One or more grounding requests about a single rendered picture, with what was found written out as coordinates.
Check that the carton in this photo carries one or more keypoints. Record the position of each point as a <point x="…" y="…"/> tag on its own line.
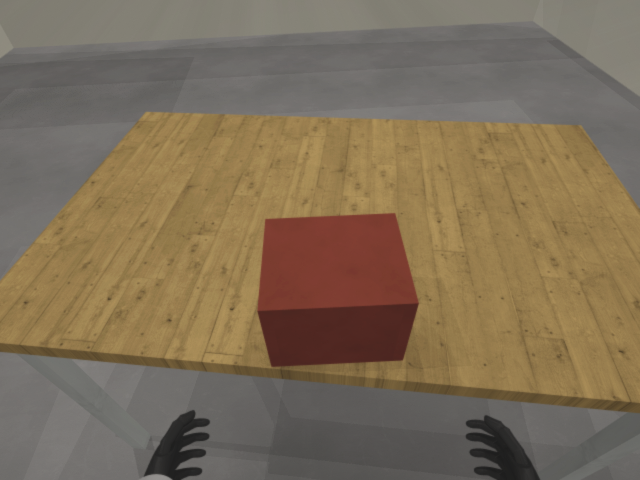
<point x="335" y="289"/>

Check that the right robot hand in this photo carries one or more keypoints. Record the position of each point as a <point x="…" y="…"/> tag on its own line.
<point x="510" y="455"/>

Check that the left robot hand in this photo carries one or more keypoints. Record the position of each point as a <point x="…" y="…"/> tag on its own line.
<point x="168" y="457"/>

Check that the table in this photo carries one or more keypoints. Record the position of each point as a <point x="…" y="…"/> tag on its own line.
<point x="523" y="246"/>

